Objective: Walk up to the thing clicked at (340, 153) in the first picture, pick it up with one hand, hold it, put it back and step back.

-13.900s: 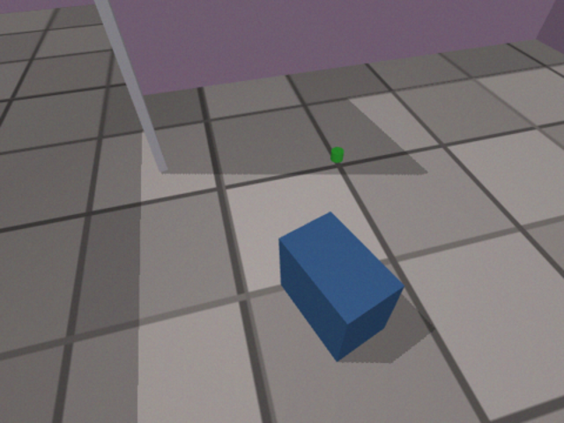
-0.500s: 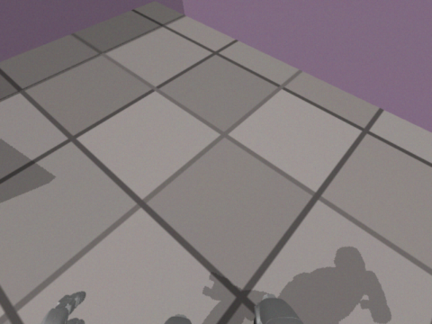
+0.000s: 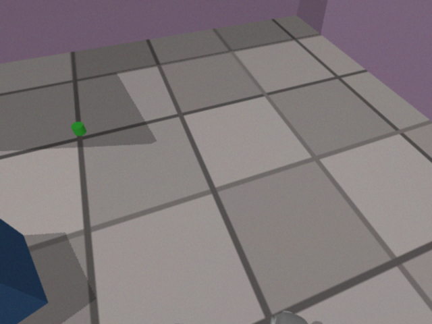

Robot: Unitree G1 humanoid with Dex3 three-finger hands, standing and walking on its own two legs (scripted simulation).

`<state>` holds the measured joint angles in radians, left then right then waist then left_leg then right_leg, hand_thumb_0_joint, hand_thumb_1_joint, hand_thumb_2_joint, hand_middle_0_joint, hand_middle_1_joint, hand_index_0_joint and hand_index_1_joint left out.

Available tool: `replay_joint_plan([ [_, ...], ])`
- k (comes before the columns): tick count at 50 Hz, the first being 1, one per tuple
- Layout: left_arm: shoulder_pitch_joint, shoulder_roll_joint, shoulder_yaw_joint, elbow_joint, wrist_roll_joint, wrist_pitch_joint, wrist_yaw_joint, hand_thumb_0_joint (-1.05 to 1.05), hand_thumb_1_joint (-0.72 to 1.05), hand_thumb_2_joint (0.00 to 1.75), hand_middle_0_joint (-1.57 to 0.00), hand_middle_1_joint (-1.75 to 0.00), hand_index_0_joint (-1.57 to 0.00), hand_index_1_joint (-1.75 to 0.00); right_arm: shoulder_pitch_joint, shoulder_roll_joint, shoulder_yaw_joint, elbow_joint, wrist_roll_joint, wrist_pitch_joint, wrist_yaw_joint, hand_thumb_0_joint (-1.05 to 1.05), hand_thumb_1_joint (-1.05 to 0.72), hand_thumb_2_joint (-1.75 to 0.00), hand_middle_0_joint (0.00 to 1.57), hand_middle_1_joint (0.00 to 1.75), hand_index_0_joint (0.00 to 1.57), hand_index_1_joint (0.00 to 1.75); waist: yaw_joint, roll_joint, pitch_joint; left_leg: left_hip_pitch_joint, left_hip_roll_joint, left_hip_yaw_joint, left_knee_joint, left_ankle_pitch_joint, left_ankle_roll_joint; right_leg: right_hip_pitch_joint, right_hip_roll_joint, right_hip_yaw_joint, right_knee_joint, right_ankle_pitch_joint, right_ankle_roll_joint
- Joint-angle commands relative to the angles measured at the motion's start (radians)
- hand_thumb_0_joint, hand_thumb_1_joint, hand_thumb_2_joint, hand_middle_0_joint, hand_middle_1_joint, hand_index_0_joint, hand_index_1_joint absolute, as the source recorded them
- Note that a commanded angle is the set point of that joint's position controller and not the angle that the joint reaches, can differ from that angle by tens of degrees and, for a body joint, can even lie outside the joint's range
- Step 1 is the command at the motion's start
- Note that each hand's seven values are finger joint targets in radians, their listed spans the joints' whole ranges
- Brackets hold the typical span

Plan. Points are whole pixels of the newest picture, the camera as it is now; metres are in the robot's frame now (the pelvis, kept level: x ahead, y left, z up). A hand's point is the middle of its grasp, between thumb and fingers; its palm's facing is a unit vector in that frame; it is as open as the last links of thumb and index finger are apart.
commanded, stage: walk up
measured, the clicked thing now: (78, 128) +1.28 +0.88 -0.71
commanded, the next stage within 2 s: stand in 1.22 s
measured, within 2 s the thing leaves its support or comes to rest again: neither
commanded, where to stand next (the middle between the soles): +0.10 +0.03 m, yaw +25 degrees
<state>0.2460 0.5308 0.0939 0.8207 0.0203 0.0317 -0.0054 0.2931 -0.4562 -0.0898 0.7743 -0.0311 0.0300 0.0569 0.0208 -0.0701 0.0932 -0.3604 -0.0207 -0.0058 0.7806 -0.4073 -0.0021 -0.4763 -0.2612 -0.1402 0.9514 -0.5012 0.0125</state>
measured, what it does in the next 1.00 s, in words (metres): steps on the spot, turning left: right foot, then left foot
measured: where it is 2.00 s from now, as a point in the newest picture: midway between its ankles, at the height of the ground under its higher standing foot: outside the picture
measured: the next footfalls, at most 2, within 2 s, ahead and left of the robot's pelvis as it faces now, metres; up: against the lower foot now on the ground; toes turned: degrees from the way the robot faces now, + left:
right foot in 0.18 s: +0.13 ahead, -0.11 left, +0.00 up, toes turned +19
left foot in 0.50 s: +0.06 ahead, +0.16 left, +0.00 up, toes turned +19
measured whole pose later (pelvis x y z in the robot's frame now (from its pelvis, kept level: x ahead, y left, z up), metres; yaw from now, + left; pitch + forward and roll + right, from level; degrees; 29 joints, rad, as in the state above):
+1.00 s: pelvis +0.03 +0.02 +0.01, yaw +25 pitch -2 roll -1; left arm 0.14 0.38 0.02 0.99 0.01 0.01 -0.02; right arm 0.13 -0.38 -0.01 0.98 0.00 -0.01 0.00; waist 0.02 0.01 0.09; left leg -0.38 -0.04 -0.12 0.71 -0.29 -0.01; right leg -0.29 -0.09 -0.09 0.68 -0.35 0.04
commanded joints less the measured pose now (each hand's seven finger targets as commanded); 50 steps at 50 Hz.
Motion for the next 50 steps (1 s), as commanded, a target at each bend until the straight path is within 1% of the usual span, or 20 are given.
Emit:
replay_joint_plan([
  [1,-0.028,0.161,0.031,-0.079,-0.029,-0.057,0.016,0.00,0.90,0.90,-0.20,-0.30,-0.20,-0.30,-0.072,-0.286,-0.069,-0.087,0.001,-0.025,-0.048,0.00,-0.90,-0.90,0.20,0.30,0.20,0.30,-0.014,0.226,-0.019,0.108,0.181,-0.402,-0.336,0.059,0.233,-0.221,0.098,0.123,0.122,-0.016,-0.003],
  [6,0.006,0.120,0.024,-0.060,-0.017,-0.072,0.023,0.00,0.90,0.90,-0.20,-0.30,-0.20,-0.30,-0.053,-0.243,-0.051,-0.090,0.010,-0.033,-0.059,0.00,-0.90,-0.90,0.20,0.30,0.20,0.30,-0.009,0.258,-0.094,0.007,0.165,-0.378,-0.203,0.467,0.223,0.051,0.198,0.075,-0.080,0.022,-0.033],
  [8,0.058,0.103,0.021,-0.046,-0.009,-0.086,0.029,0.00,0.90,0.90,-0.20,-0.30,-0.20,-0.30,-0.080,-0.228,-0.041,-0.088,0.026,-0.029,-0.064,0.00,-0.90,-0.90,0.20,0.30,0.20,0.30,0.043,0.214,-0.119,-0.055,0.121,-0.334,-0.081,0.513,0.176,0.219,0.230,0.071,-0.310,0.183,-0.063],
  [9,0.091,0.146,0.032,-0.047,0.006,-0.094,0.035,0.00,0.90,0.90,-0.20,-0.30,-0.20,-0.30,-0.072,-0.173,-0.023,-0.098,0.039,-0.029,-0.071,0.00,-0.90,-0.90,0.20,0.30,0.20,0.30,0.064,0.096,-0.139,-0.113,0.048,-0.272,0.054,0.433,0.119,0.286,0.146,0.218,-0.447,0.171,-0.097],
  [10,0.098,0.250,0.055,-0.054,0.019,-0.096,0.036,0.00,0.90,0.90,-0.20,-0.30,-0.20,-0.30,-0.072,-0.113,-0.007,-0.119,0.039,-0.032,-0.075,0.00,-0.90,-0.90,0.20,0.30,0.20,0.30,0.076,-0.132,-0.125,-0.324,-0.097,-0.134,0.260,0.164,0.052,0.401,-0.102,0.546,-0.591,0.137,-0.167],
  [11,0.017,0.287,0.064,-0.069,0.014,-0.090,0.030,0.00,0.90,0.90,-0.20,-0.30,-0.20,-0.30,-0.037,-0.157,-0.023,-0.101,0.025,-0.027,-0.094,0.00,-0.90,-0.90,0.20,0.30,0.20,0.30,0.035,-0.175,-0.124,-0.349,-0.046,-0.110,0.378,-0.223,0.038,0.353,-0.298,0.742,-0.663,0.154,-0.278],
  [12,-0.025,0.266,0.060,-0.086,0.009,-0.088,0.025,0.00,0.90,0.90,-0.20,-0.30,-0.20,-0.30,-0.038,-0.220,-0.042,-0.078,0.017,-0.027,-0.098,0.00,-0.90,-0.90,0.20,0.30,0.20,0.30,0.021,-0.090,-0.084,-0.329,-0.011,-0.145,0.462,-0.210,0.031,0.286,-0.307,0.722,-0.657,0.148,-0.324],
  [16,-0.047,0.185,0.035,-0.064,0.014,-0.094,0.021,0.00,0.90,0.90,-0.20,-0.30,-0.20,-0.30,-0.003,-0.185,-0.049,-0.025,0.021,-0.034,-0.055,0.00,-0.90,-0.90,0.20,0.30,0.20,0.30,-0.006,-0.102,-0.010,-0.210,0.045,-0.046,0.282,-0.014,0.009,0.187,-0.067,0.246,-0.540,0.231,-0.193],
  [20,-0.043,0.182,0.036,-0.079,0.016,-0.076,0.007,0.00,0.90,0.90,-0.20,-0.30,-0.20,-0.30,-0.059,-0.144,-0.038,-0.013,0.028,-0.044,-0.043,0.00,-0.90,-0.90,0.20,0.30,0.20,0.30,0.019,-0.177,-0.085,-0.072,0.011,0.050,0.044,-0.006,-0.006,0.208,-0.062,0.150,-0.453,0.336,-0.210],
  [23,-0.060,0.145,0.017,-0.078,-0.006,-0.050,0.000,0.00,0.90,0.90,-0.20,-0.30,-0.20,-0.30,-0.013,-0.141,-0.038,0.032,0.026,-0.059,-0.061,0.00,-0.90,-0.90,0.20,0.30,0.20,0.30,-0.017,-0.090,-0.127,0.132,-0.039,0.094,-0.143,0.163,0.000,0.112,-0.050,0.094,-0.298,0.319,-0.160],
  [24,-0.038,0.097,0.002,-0.072,-0.009,-0.042,0.000,0.00,0.90,0.90,-0.20,-0.30,-0.20,-0.30,0.011,-0.165,-0.044,0.045,0.021,-0.069,-0.071,0.00,-0.90,-0.90,0.20,0.30,0.20,0.30,-0.034,-0.003,-0.147,0.203,-0.023,0.023,-0.220,0.136,0.022,0.064,-0.021,0.058,-0.172,0.245,-0.120],
  [25,-0.007,0.040,-0.014,-0.073,-0.018,-0.033,-0.001,0.00,0.90,0.90,-0.20,-0.30,-0.20,-0.30,0.011,-0.243,-0.059,0.032,0.009,-0.079,-0.080,0.00,-0.90,-0.90,0.20,0.30,0.20,0.30,-0.034,0.211,-0.142,0.251,0.129,-0.279,-0.326,0.140,0.095,-0.074,0.073,0.025,0.016,0.099,-0.053],
  [26,-0.012,0.047,-0.015,-0.081,-0.027,-0.023,0.009,0.00,0.90,0.90,-0.20,-0.30,-0.20,-0.30,-0.026,-0.325,-0.065,-0.002,0.009,-0.080,-0.086,0.00,-0.90,-0.90,0.20,0.30,0.20,0.30,-0.028,0.286,-0.143,0.163,0.363,-0.626,-0.397,0.144,0.245,-0.136,0.157,0.087,0.056,-0.134,-0.023],
  [27,-0.077,0.120,0.003,-0.062,-0.019,-0.019,0.020,0.00,0.90,0.90,-0.20,-0.30,-0.20,-0.30,-0.046,-0.332,-0.069,0.010,0.017,-0.077,-0.090,0.00,-0.90,-0.90,0.20,0.30,0.20,0.30,-0.054,0.201,-0.107,0.057,0.364,-0.652,-0.412,0.114,0.296,-0.071,0.123,0.171,0.102,-0.152,-0.025],
  [29,-0.017,0.092,0.003,-0.022,-0.029,-0.021,0.017,0.00,0.90,0.90,-0.20,-0.30,-0.20,-0.30,-0.112,-0.237,-0.032,0.011,0.020,-0.082,-0.099,0.00,-0.90,-0.90,0.20,0.30,0.20,0.30,0.002,0.165,-0.108,0.132,0.263,-0.423,-0.282,0.348,0.236,-0.086,0.110,0.184,0.066,-0.073,-0.029],
  [33,0.016,0.075,0.006,0.035,-0.022,-0.029,0.011,0.00,0.90,0.90,-0.20,-0.30,-0.20,-0.30,-0.139,-0.205,-0.012,0.020,0.021,-0.083,-0.096,0.00,-0.90,-0.90,0.20,0.30,0.20,0.30,0.005,0.236,-0.153,0.039,0.215,-0.334,-0.228,0.517,0.202,0.098,0.155,0.129,-0.066,-0.012,-0.033],
  [37,0.019,0.091,0.006,0.063,-0.010,-0.047,0.014,0.00,0.90,0.90,-0.20,-0.30,-0.20,-0.30,-0.180,-0.175,0.005,0.027,0.035,-0.067,-0.092,0.00,-0.90,-0.90,0.20,0.30,0.20,0.30,0.033,0.154,-0.151,-0.063,0.135,-0.252,-0.137,0.388,0.126,0.281,0.163,0.150,-0.362,0.264,-0.056],
  [40,-0.156,0.163,0.003,0.028,-0.002,-0.051,0.007,0.00,0.90,0.90,-0.20,-0.30,-0.20,-0.30,-0.132,-0.144,0.006,0.083,0.041,-0.061,-0.092,0.00,-0.90,-0.90,0.20,0.30,0.20,0.30,-0.041,-0.053,-0.104,0.043,-0.001,-0.086,-0.038,0.069,0.035,0.108,-0.045,0.351,-0.474,0.234,-0.172],
  [45,-0.146,0.087,-0.019,0.078,-0.015,-0.041,0.002,0.00,0.90,0.90,-0.20,-0.30,-0.20,-0.30,-0.188,-0.186,0.007,0.118,0.023,-0.071,-0.075,0.00,-0.90,-0.90,0.20,0.30,0.20,0.30,-0.005,0.081,-0.089,-0.012,0.109,-0.332,-0.270,0.078,0.114,0.165,0.154,0.149,-0.362,0.040,-0.052],
  [50,-0.166,0.095,-0.019,0.106,-0.016,-0.051,0.002,0.00,0.90,0.90,-0.20,-0.30,-0.20,-0.30,-0.209,-0.156,0.026,0.158,0.028,-0.070,-0.072,0.00,-0.90,-0.90,0.20,0.30,0.20,0.30,-0.005,0.061,-0.112,-0.002,0.042,-0.210,-0.219,0.219,0.058,0.242,0.079,0.190,-0.479,0.134,-0.088],
])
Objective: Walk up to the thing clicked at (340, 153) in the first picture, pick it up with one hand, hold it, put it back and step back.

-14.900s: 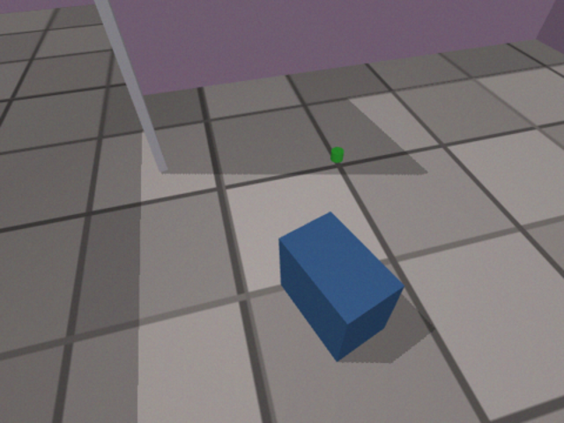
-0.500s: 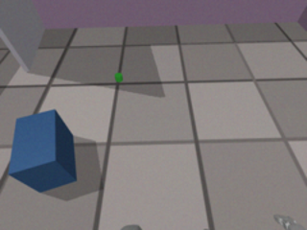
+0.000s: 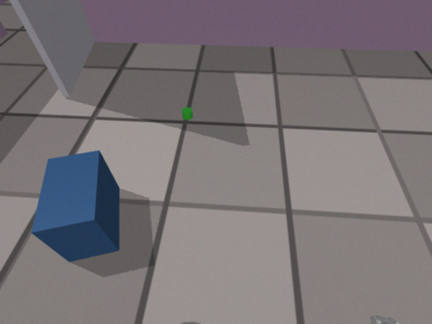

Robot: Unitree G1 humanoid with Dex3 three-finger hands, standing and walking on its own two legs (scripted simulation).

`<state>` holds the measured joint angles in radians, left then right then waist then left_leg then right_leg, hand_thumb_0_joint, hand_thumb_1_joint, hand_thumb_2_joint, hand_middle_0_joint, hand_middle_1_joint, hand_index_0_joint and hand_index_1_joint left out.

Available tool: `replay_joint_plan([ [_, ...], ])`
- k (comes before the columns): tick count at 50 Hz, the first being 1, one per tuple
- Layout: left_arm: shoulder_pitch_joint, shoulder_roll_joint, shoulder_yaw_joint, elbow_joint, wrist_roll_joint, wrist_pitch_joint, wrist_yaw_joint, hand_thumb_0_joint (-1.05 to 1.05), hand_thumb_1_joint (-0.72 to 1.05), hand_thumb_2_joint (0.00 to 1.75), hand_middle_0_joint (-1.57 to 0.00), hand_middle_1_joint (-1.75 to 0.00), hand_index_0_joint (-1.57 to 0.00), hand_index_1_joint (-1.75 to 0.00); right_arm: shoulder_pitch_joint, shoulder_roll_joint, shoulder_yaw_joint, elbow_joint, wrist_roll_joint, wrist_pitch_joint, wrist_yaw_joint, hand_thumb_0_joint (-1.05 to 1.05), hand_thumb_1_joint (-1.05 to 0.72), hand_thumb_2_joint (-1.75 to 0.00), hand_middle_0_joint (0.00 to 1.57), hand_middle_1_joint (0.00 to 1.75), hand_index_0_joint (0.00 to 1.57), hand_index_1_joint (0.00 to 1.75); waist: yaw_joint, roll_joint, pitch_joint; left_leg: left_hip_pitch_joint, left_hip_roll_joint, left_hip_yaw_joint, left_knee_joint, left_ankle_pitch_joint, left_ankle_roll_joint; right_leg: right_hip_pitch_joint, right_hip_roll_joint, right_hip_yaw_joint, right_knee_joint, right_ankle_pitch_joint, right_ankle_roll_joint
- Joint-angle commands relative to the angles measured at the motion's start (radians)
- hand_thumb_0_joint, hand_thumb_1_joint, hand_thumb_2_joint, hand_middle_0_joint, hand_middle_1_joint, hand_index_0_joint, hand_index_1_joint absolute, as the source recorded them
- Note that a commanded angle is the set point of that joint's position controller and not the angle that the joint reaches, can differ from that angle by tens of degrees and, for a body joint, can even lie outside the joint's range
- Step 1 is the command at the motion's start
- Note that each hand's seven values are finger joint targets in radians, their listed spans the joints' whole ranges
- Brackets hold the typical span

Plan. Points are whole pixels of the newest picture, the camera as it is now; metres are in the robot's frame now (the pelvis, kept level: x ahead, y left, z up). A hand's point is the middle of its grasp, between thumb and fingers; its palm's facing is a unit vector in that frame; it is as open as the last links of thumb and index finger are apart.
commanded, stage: walk up
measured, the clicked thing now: (187, 113) +1.50 +0.25 -0.72
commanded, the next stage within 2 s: stand in 0.22 s
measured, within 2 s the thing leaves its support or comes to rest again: neither
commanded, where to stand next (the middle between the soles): +0.07 -0.01 m, yaw -1 degrees
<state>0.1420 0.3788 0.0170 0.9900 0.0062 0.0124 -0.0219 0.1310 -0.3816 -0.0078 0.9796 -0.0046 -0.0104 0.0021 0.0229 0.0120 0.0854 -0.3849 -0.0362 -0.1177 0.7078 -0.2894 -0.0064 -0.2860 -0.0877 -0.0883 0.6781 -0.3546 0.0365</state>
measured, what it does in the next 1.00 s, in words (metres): stands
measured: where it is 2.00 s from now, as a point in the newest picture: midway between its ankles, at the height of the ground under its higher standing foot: outside the picture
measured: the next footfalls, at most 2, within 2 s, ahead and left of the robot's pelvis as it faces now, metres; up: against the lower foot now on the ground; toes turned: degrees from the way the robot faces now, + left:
none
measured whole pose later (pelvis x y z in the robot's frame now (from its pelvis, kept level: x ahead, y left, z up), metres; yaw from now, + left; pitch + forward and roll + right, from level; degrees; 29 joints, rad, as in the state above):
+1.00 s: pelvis +0.02 -0.02 +0.03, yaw -2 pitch -2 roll +0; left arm 0.11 0.32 0.01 1.16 0.01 0.00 -0.01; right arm 0.10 -0.31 0.00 1.16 0.00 0.01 0.01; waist 0.00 0.00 0.05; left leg -0.17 0.01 -0.09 0.36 -0.15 -0.04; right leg -0.10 -0.05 -0.07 0.36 -0.22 0.02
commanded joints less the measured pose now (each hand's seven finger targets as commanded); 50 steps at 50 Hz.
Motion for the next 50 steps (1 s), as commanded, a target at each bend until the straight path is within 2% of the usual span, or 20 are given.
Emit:
replay_joint_plan([
  [1,-0.078,0.248,0.059,-0.064,-0.003,-0.032,0.019,0.00,0.90,0.90,-0.20,-0.30,-0.20,-0.30,-0.037,-0.235,-0.057,-0.038,0.000,-0.029,-0.017,0.00,-0.90,-0.90,0.20,0.30,0.20,0.30,-0.015,-0.003,-0.111,0.028,0.056,-0.100,-0.147,0.124,0.062,0.059,-0.095,0.125,-0.200,0.007,-0.109],
  [5,-0.101,0.237,0.059,-0.051,-0.006,-0.023,0.018,0.00,0.90,0.90,-0.20,-0.30,-0.20,-0.30,-0.050,-0.242,-0.058,-0.022,-0.002,-0.026,-0.017,0.00,-0.90,-0.90,0.20,0.30,0.20,0.30,-0.009,0.009,-0.109,0.022,0.079,-0.151,-0.204,0.089,0.082,0.070,-0.060,0.086,-0.198,-0.053,-0.092],
  [7,-0.089,0.232,0.060,-0.037,-0.004,-0.024,0.018,0.00,0.90,0.90,-0.20,-0.30,-0.20,-0.30,-0.057,-0.238,-0.056,-0.016,-0.002,-0.026,-0.017,0.00,-0.90,-0.90,0.20,0.30,0.20,0.30,0.000,0.008,-0.130,0.027,0.083,-0.155,-0.196,0.139,0.084,0.102,-0.059,0.082,-0.206,-0.030,-0.093],
  [10,-0.105,0.235,0.062,-0.029,-0.005,-0.024,0.018,0.00,0.90,0.90,-0.20,-0.30,-0.20,-0.30,-0.057,-0.232,-0.051,-0.004,0.000,-0.025,-0.018,0.00,-0.90,-0.90,0.20,0.30,0.20,0.30,-0.002,0.002,-0.127,0.015,0.069,-0.130,-0.180,0.201,0.074,0.132,-0.073,0.087,-0.218,0.030,-0.095],
  [11,-0.072,0.202,0.046,0.008,-0.005,-0.024,0.020,0.00,0.90,0.90,-0.20,-0.30,-0.20,-0.30,-0.069,-0.178,-0.042,0.007,-0.012,-0.023,-0.012,0.00,-0.90,-0.90,0.20,0.30,0.20,0.30,-0.002,-0.030,-0.151,0.097,0.096,-0.103,-0.237,0.140,0.053,0.101,-0.076,0.131,-0.289,-0.060,-0.084],
  [12,-0.090,0.209,0.043,0.012,-0.001,-0.027,0.020,0.00,0.90,0.90,-0.20,-0.30,-0.20,-0.30,-0.082,-0.183,-0.043,0.008,-0.011,-0.022,-0.009,0.00,-0.90,-0.90,0.20,0.30,0.20,0.30,-0.012,-0.018,-0.145,0.148,0.099,-0.102,-0.245,0.158,0.043,0.076,-0.075,0.130,-0.309,-0.051,-0.079],
  [13,-0.126,0.207,0.040,0.013,-0.001,-0.030,0.021,0.00,0.90,0.90,-0.20,-0.30,-0.20,-0.30,-0.058,-0.194,-0.041,0.025,-0.010,-0.022,-0.006,0.00,-0.90,-0.90,0.20,0.30,0.20,0.30,-0.023,-0.003,-0.132,0.114,0.108,-0.114,-0.272,0.203,0.043,0.130,-0.061,0.102,-0.292,-0.009,-0.067],
  [14,-0.127,0.203,0.043,0.016,-0.005,-0.030,0.022,0.00,0.90,0.90,-0.20,-0.30,-0.20,-0.30,-0.070,-0.209,-0.044,0.037,-0.013,-0.020,-0.006,0.00,-0.90,-0.90,0.20,0.30,0.20,0.30,-0.010,0.031,-0.116,0.085,0.116,-0.129,-0.306,0.187,0.046,0.156,-0.046,0.096,-0.284,-0.001,-0.060],
  [15,-0.107,0.204,0.042,0.027,-0.009,-0.033,0.023,0.00,0.90,0.90,-0.20,-0.30,-0.20,-0.30,-0.101,-0.208,-0.045,0.033,-0.015,-0.022,-0.005,0.00,-0.90,-0.90,0.20,0.30,0.20,0.30,0.004,0.051,-0.126,0.125,0.121,-0.120,-0.301,0.253,0.043,0.160,-0.048,0.097,-0.292,0.059,-0.059],
  [18,-0.095,0.210,0.041,0.059,-0.006,-0.040,0.023,0.00,0.90,0.90,-0.20,-0.30,-0.20,-0.30,-0.092,-0.200,-0.043,0.052,-0.007,-0.020,-0.005,0.00,-0.90,-0.90,0.20,0.30,0.20,0.30,-0.003,0.026,-0.118,0.141,0.127,-0.100,-0.318,0.301,0.037,0.198,-0.049,0.096,-0.315,0.129,-0.052],
  [20,-0.106,0.212,0.038,0.067,-0.004,-0.040,0.022,0.00,0.90,0.90,-0.20,-0.30,-0.20,-0.30,-0.112,-0.192,-0.045,0.055,-0.002,-0.018,-0.006,0.00,-0.90,-0.90,0.20,0.30,0.20,0.30,-0.009,0.017,-0.110,0.163,0.120,-0.076,-0.324,0.279,0.026,0.177,-0.061,0.109,-0.351,0.118,-0.055],
  [21,-0.101,0.211,0.038,0.071,-0.005,-0.043,0.024,0.00,0.90,0.90,-0.20,-0.30,-0.20,-0.30,-0.114,-0.189,-0.045,0.059,0.000,-0.018,-0.007,0.00,-0.90,-0.90,0.20,0.30,0.20,0.30,-0.007,0.019,-0.135,0.189,0.122,-0.068,-0.318,0.320,0.027,0.197,-0.065,0.107,-0.351,0.175,-0.055],
  [25,-0.089,0.201,0.038,0.090,-0.008,-0.038,0.025,0.00,0.90,0.90,-0.20,-0.30,-0.20,-0.30,-0.115,-0.178,-0.043,0.074,0.002,-0.019,-0.009,0.00,-0.90,-0.90,0.20,0.30,0.20,0.30,-0.003,0.016,-0.149,0.216,0.133,-0.058,-0.342,0.375,0.025,0.217,-0.055,0.089,-0.337,0.221,-0.049],
  [29,-0.101,0.179,0.030,0.100,-0.003,-0.032,0.024,0.00,0.90,0.90,-0.20,-0.30,-0.20,-0.30,-0.121,-0.160,-0.040,0.091,0.002,-0.008,-0.007,0.00,-0.90,-0.90,0.20,0.30,0.20,0.30,-0.008,0.001,-0.085,0.172,0.121,-0.053,-0.389,0.215,0.012,0.183,-0.052,0.099,-0.386,0.114,-0.047],
  [32,-0.103,0.181,0.032,0.103,-0.001,-0.035,0.025,0.00,0.90,0.90,-0.20,-0.30,-0.20,-0.30,-0.119,-0.155,-0.041,0.095,0.003,-0.008,-0.006,0.00,-0.90,-0.90,0.20,0.30,0.20,0.30,-0.017,-0.016,-0.094,0.211,0.121,-0.043,-0.386,0.201,0.011,0.161,-0.057,0.108,-0.398,0.113,-0.050],
  [37,-0.086,0.164,0.031,0.109,-0.004,-0.032,0.027,0.00,0.90,0.90,-0.20,-0.30,-0.20,-0.30,-0.121,-0.133,-0.035,0.108,0.001,-0.011,-0.008,0.00,-0.90,-0.90,0.20,0.30,0.20,0.30,-0.006,0.001,-0.119,0.223,0.129,-0.037,-0.391,0.292,0.012,0.192,-0.052,0.101,-0.384,0.177,-0.048],
  [39,-0.092,0.160,0.031,0.108,-0.002,-0.031,0.028,0.00,0.90,0.90,-0.20,-0.30,-0.20,-0.30,-0.121,-0.138,-0.036,0.111,0.000,-0.010,-0.009,0.00,-0.90,-0.90,0.20,0.30,0.20,0.30,-0.008,-0.009,-0.096,0.200,0.127,-0.037,-0.402,0.250,0.010,0.189,-0.050,0.102,-0.394,0.146,-0.047],
  [42,-0.084,0.160,0.032,0.107,-0.003,-0.032,0.028,0.00,0.90,0.90,-0.20,-0.30,-0.20,-0.30,-0.110,-0.131,-0.034,0.115,0.001,-0.011,-0.009,0.00,-0.90,-0.90,0.20,0.30,0.20,0.30,-0.010,-0.016,-0.119,0.229,0.131,-0.030,-0.394,0.311,0.009,0.201,-0.053,0.105,-0.393,0.198,-0.048],
  [45,-0.069,0.139,0.029,0.114,-0.002,-0.028,0.029,0.00,0.90,0.90,-0.20,-0.30,-0.20,-0.30,-0.098,-0.113,-0.029,0.127,0.002,-0.007,-0.010,0.00,-0.90,-0.90,0.20,0.30,0.20,0.30,-0.010,-0.006,-0.099,0.214,0.123,-0.028,-0.406,0.249,0.005,0.191,-0.047,0.102,-0.401,0.162,-0.045],
  [50,-0.069,0.135,0.029,0.109,-0.002,-0.030,0.029,0.00,0.90,0.90,-0.20,-0.30,-0.20,-0.30,-0.087,-0.110,-0.029,0.128,0.001,-0.006,-0.011,0.00,-0.90,-0.90,0.20,0.30,0.20,0.30,-0.012,-0.008,-0.109,0.224,0.130,-0.022,-0.398,0.286,0.008,0.195,-0.049,0.102,-0.399,0.185,-0.045],
])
